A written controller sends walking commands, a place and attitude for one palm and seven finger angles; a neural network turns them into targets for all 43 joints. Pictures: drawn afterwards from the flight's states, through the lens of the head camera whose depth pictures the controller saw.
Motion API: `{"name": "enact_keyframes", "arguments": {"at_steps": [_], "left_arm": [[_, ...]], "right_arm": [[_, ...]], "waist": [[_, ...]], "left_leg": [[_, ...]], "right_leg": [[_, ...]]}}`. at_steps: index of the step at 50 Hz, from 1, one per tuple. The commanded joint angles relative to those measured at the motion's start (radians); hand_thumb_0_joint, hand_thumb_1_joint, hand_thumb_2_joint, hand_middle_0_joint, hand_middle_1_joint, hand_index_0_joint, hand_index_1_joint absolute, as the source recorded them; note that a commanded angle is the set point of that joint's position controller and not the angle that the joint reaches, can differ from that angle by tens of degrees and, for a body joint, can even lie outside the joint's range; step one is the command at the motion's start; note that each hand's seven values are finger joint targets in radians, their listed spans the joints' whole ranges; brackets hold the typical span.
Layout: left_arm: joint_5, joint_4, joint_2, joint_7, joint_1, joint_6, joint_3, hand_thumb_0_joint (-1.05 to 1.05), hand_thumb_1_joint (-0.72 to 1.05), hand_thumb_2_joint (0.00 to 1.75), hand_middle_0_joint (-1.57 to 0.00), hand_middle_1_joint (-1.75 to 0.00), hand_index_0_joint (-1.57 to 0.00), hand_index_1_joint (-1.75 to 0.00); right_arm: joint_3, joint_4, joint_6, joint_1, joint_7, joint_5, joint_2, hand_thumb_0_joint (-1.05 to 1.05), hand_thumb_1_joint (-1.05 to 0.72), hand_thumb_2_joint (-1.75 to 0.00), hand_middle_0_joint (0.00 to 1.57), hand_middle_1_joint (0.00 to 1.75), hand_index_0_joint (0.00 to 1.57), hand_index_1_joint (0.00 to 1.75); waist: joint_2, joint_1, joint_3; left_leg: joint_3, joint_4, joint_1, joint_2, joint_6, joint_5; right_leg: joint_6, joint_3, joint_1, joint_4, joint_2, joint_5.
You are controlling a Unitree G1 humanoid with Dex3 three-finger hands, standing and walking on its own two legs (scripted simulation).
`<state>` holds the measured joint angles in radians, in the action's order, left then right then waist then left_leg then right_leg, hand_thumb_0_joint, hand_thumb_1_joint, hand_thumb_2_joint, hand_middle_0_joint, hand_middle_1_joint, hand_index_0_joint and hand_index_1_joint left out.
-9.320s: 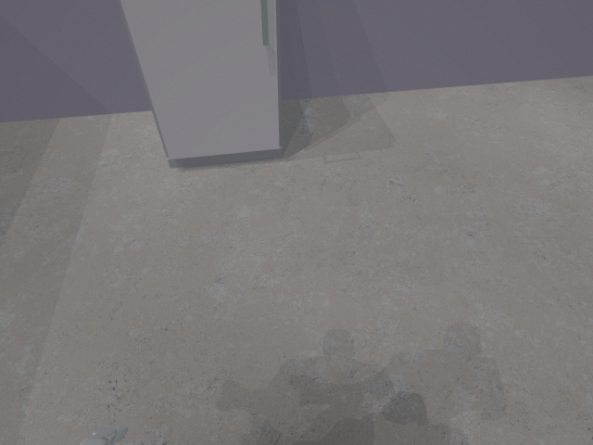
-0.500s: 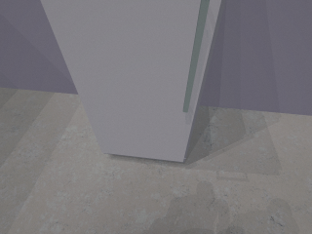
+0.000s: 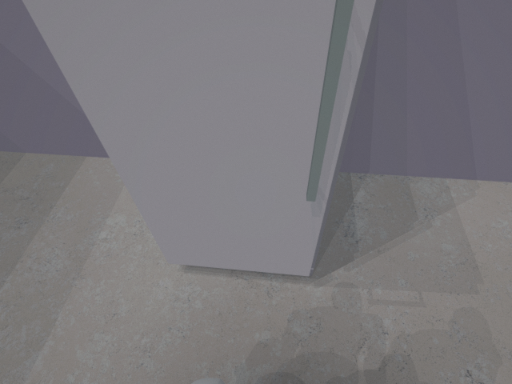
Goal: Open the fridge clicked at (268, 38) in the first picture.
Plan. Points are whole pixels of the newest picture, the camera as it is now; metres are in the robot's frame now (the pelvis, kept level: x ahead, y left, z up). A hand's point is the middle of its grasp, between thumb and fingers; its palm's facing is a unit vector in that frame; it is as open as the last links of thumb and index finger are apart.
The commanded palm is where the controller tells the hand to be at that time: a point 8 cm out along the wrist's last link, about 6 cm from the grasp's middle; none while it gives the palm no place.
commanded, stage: shuffle to correct the standing spot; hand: right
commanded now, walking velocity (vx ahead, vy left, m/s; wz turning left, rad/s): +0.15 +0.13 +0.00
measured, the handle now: (323, 117) +0.56 -0.09 +0.11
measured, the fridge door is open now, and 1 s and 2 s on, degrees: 0 0 0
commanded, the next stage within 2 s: come to a stop and stand still in 0.16 s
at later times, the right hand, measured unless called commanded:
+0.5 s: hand (338, 376) +0.18 -0.13 -0.18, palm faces +0.08 +0.98 -0.17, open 7.2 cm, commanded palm none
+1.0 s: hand (339, 383) +0.16 -0.12 -0.15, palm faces +0.10 +0.96 -0.26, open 7.3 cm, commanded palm none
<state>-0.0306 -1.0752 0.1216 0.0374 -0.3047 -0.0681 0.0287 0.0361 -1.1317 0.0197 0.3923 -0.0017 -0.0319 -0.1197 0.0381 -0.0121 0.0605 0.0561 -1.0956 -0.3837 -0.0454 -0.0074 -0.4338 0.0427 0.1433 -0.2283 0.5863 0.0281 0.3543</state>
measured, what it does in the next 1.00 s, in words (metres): walks ahead: left foot, then right foot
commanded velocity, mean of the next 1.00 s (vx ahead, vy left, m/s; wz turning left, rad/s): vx -0.07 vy -0.03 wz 0.00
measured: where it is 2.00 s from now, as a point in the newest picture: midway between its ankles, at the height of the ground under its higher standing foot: outside the picture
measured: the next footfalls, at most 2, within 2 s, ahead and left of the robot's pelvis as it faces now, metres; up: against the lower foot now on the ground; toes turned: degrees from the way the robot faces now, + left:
left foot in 0.24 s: +0.15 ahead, +0.18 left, +0.00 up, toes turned +0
right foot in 0.46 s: +0.16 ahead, -0.05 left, +0.00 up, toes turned -9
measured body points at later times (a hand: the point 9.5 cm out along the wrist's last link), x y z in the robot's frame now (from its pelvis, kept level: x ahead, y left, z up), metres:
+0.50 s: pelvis +0.14 +0.05 +0.00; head +0.18 +0.03 +0.44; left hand +0.19 +0.30 -0.15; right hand +0.18 -0.18 -0.17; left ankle +0.14 +0.18 -0.73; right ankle +0.12 -0.04 -0.73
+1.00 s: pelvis +0.13 +0.08 +0.01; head +0.19 +0.09 +0.45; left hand +0.25 +0.32 -0.15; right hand +0.16 -0.17 -0.13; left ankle +0.16 +0.19 -0.73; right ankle +0.08 -0.06 -0.67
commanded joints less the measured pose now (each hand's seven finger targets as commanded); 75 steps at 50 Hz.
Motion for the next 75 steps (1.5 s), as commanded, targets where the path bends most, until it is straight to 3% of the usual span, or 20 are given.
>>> {"name": "enact_keyframes", "arguments": {"at_steps": [1, 7, 10, 11, 12, 15, 18, 21, 26, 29, 35, 36, 38, 39, 43, 53, 56, 58, 64, 75], "left_arm": [[0.005, -0.010, 0.149, 0.018, -0.118, -0.002, 0.023, 0.00, 0.90, 0.90, -0.20, -0.30, -0.20, -0.30], [-0.006, -0.004, 0.174, 0.009, -0.100, 0.022, 0.049, 0.00, 0.90, 0.90, -0.20, -0.30, -0.20, -0.30], [-0.005, -0.008, 0.179, 0.002, -0.095, 0.035, 0.056, 0.00, 0.90, 0.90, -0.20, -0.30, -0.20, -0.30], [0.003, -0.005, 0.151, -0.006, -0.107, 0.035, 0.051, 0.00, 0.90, 0.90, -0.20, -0.30, -0.20, -0.30], [0.013, 0.023, 0.066, -0.013, -0.128, 0.035, 0.032, 0.00, 0.90, 0.90, -0.20, -0.30, -0.20, -0.30], [0.009, 0.067, 0.088, -0.012, 0.004, 0.061, 0.036, 0.00, 0.90, 0.90, -0.20, -0.30, -0.20, -0.30], [0.019, 0.023, 0.051, -0.015, -0.046, 0.070, 0.015, 0.00, 0.90, 0.90, -0.20, -0.30, -0.20, -0.30], [0.022, -0.003, 0.059, -0.012, -0.098, 0.072, 0.019, 0.00, 0.90, 0.90, -0.20, -0.30, -0.20, -0.30], [0.010, 0.071, 0.213, 0.007, -0.002, 0.074, 0.052, 0.00, 0.90, 0.90, -0.20, -0.30, -0.20, -0.30], [0.001, 0.108, 0.236, 0.012, 0.067, 0.087, 0.069, 0.00, 0.90, 0.90, -0.20, -0.30, -0.20, -0.30], [0.008, 0.143, 0.252, 0.002, 0.148, 0.094, 0.081, 0.00, 0.90, 0.90, -0.20, -0.30, -0.20, -0.30], [0.013, 0.146, 0.233, -0.004, 0.138, 0.095, 0.080, 0.00, 0.90, 0.90, -0.20, -0.30, -0.20, -0.30], [0.024, 0.174, 0.152, -0.011, 0.112, 0.106, 0.068, 0.00, 0.90, 0.90, -0.20, -0.30, -0.20, -0.30], [0.020, 0.180, 0.138, -0.003, 0.149, 0.126, 0.065, 0.00, 0.90, 0.90, -0.20, -0.30, -0.20, -0.30], [0.014, 0.151, 0.153, -0.020, 0.174, 0.126, 0.058, 0.00, 0.90, 0.90, -0.20, -0.30, -0.20, -0.30], [0.022, 0.110, 0.124, -0.026, 0.069, 0.091, 0.027, 0.00, 0.90, 0.90, -0.20, -0.30, -0.20, -0.30], [0.008, 0.110, 0.232, -0.020, 0.059, 0.071, 0.034, 0.00, 0.90, 0.90, -0.20, -0.30, -0.20, -0.30], [0.003, 0.119, 0.215, -0.015, 0.129, 0.068, 0.021, 0.00, 0.90, 0.90, -0.20, -0.30, -0.20, -0.30], [0.021, 0.066, 0.159, -0.001, 0.068, 0.052, 0.009, 0.00, 0.90, 0.90, -0.20, -0.30, -0.20, -0.30], [0.018, 0.002, 0.151, -0.013, 0.008, 0.054, 0.002, 0.00, 0.90, 0.90, -0.20, -0.30, -0.20, -0.30]], "right_arm": [[0.018, 0.107, -0.018, -0.043, -0.013, 0.004, -0.027, 0.00, -0.90, -0.90, 0.20, 0.30, 0.20, 0.30], [0.028, 0.144, -0.018, -0.157, -0.023, 0.006, -0.052, 0.00, -0.90, -0.90, 0.20, 0.30, 0.20, 0.30], [0.043, 0.112, -0.033, -0.043, -0.019, 0.005, -0.110, 0.00, -0.90, -0.90, 0.20, 0.30, 0.20, 0.30], [0.055, 0.084, -0.045, 0.053, -0.011, 0.003, -0.172, 0.00, -0.90, -0.90, 0.20, 0.30, 0.20, 0.30], [0.076, 0.069, -0.051, 0.123, 0.004, 0.001, -0.276, 0.00, -0.90, -0.90, 0.20, 0.30, 0.20, 0.30], [0.053, 0.113, -0.039, -0.031, 0.030, 0.008, -0.202, 0.00, -0.90, -0.90, 0.20, 0.30, 0.20, 0.30], [0.030, 0.162, -0.043, -0.186, 0.038, -0.006, -0.188, 0.00, -0.90, -0.90, 0.20, 0.30, 0.20, 0.30], [0.033, 0.151, -0.032, -0.159, 0.040, 0.014, -0.200, 0.00, -0.90, -0.90, 0.20, 0.30, 0.20, 0.30], [0.033, 0.189, 0.002, -0.164, 0.046, 0.017, -0.155, 0.00, -0.90, -0.90, 0.20, 0.30, 0.20, 0.30], [0.037, 0.192, 0.006, -0.184, 0.042, 0.015, -0.143, 0.00, -0.90, -0.90, 0.20, 0.30, 0.20, 0.30], [0.040, 0.201, -0.003, -0.091, 0.033, 0.009, -0.156, 0.00, -0.90, -0.90, 0.20, 0.30, 0.20, 0.30], [0.042, 0.199, -0.011, -0.073, 0.033, 0.003, -0.189, 0.00, -0.90, -0.90, 0.20, 0.30, 0.20, 0.30], [0.056, 0.201, -0.022, -0.063, 0.039, -0.003, -0.291, 0.00, -0.90, -0.90, 0.20, 0.30, 0.20, 0.30], [0.053, 0.203, -0.017, -0.049, 0.045, 0.000, -0.272, 0.00, -0.90, -0.90, 0.20, 0.30, 0.20, 0.30], [0.042, 0.230, -0.021, -0.123, 0.049, 0.001, -0.241, 0.00, -0.90, -0.90, 0.20, 0.30, 0.20, 0.30], [0.048, 0.200, -0.014, -0.137, 0.037, 0.003, -0.270, 0.00, -0.90, -0.90, 0.20, 0.30, 0.20, 0.30], [0.025, 0.209, 0.003, -0.136, 0.030, 0.019, -0.158, 0.00, -0.90, -0.90, 0.20, 0.30, 0.20, 0.30], [0.018, 0.177, 0.014, -0.174, 0.032, 0.009, -0.144, 0.00, -0.90, -0.90, 0.20, 0.30, 0.20, 0.30], [-0.003, 0.090, -0.014, -0.084, 0.029, 0.011, -0.154, 0.00, -0.90, -0.90, 0.20, 0.30, 0.20, 0.30], [-0.015, 0.044, -0.013, -0.077, 0.032, 0.010, -0.141, 0.00, -0.90, -0.90, 0.20, 0.30, 0.20, 0.30]], "waist": [[-0.151, 0.000, 0.041], [-0.184, -0.022, 0.059], [-0.088, 0.039, -0.024], [0.036, 0.083, -0.091], [0.323, 0.098, -0.161], [0.207, 0.063, -0.015], [0.062, -0.013, -0.028], [0.051, -0.017, -0.081], [-0.351, -0.010, -0.072], [-0.233, -0.008, -0.076], [-0.152, 0.039, -0.144], [-0.052, 0.044, -0.155], [0.249, 0.047, -0.139], [0.223, 0.068, -0.148], [0.119, 0.041, -0.092], [0.144, 0.014, -0.117], [-0.219, 0.022, -0.063], [-0.279, 0.026, 0.012], [-0.075, 0.040, -0.065], [-0.052, 0.024, 0.035]], "left_leg": [[-0.037, 0.054, -0.155, -0.073, 0.027, 0.124], [0.062, 0.427, -0.013, -0.037, 0.037, 0.180], [0.092, 0.620, 0.251, 0.012, 0.017, 0.260], [-0.011, 0.664, 0.430, -0.075, -0.027, 0.263], [-0.322, 0.756, 0.574, -0.322, -0.135, 0.324], [-0.343, 0.853, 0.239, -0.332, -0.203, 0.148], [-0.098, 0.764, 0.082, -0.244, -0.154, 0.549], [-0.067, 0.610, 0.157, -0.198, -0.103, 0.714], [0.021, 0.273, 0.012, 0.007, 0.038, -0.050], [-0.037, 0.169, -0.112, 0.023, 0.026, -0.136], [-0.003, 0.590, 0.129, 0.012, 0.032, 0.234], [-0.019, 0.701, 0.206, -0.026, 0.036, 0.503], [-0.285, 0.676, 0.329, -0.366, -0.153, 1.212], [-0.303, 0.682, 0.274, -0.375, -0.202, 1.156], [-0.211, 0.673, 0.286, -0.269, -0.184, 0.959], [-0.175, 0.683, 0.189, -0.206, -0.106, 0.547], [-0.016, 0.560, 0.049, -0.034, 0.036, 0.082], [-0.007, 0.459, 0.151, -0.014, 0.048, 0.046], [-0.066, 0.686, 0.231, -0.057, 0.029, 0.352], [-0.068, 0.732, 0.199, -0.059, 0.030, 0.209]], "right_leg": [[0.128, -0.247, 0.023, -0.347, 0.281, -0.362], [0.091, -0.182, 0.004, -0.320, 0.252, -0.245], [0.032, -0.135, -0.038, -0.115, 0.196, -0.259], [-0.006, -0.056, -0.141, 0.092, 0.130, -0.206], [-0.049, 0.026, -0.341, 0.384, 0.005, 0.183], [-0.043, -0.115, -0.359, 0.612, 0.093, 0.207], [-0.063, -0.100, -0.113, 0.265, 0.076, 0.132], [-0.084, -0.040, 0.015, -0.055, 0.024, -0.150], [0.115, -0.274, 0.167, -0.164, 0.292, -1.275], [0.161, -0.243, 0.281, -0.112, 0.290, -1.207], [0.054, -0.157, 0.215, -0.034, 0.224, -0.913], [0.007, -0.121, 0.163, 0.037, 0.160, -0.715], [-0.071, -0.083, -0.145, 0.328, -0.047, 0.238], [-0.062, -0.180, -0.153, 0.460, -0.042, 0.293], [-0.091, -0.192, -0.261, 0.602, -0.024, 0.132], [-0.086, -0.083, 0.029, -0.055, -0.023, -0.047], [0.021, -0.332, 0.042, -0.290, 0.234, -0.214], [0.059, -0.358, -0.150, -0.396, 0.226, -0.104], [0.008, -0.204, 0.027, -0.222, 0.108, -0.390], [-0.020, -0.226, -0.062, -0.365, 0.092, 0.037]]}}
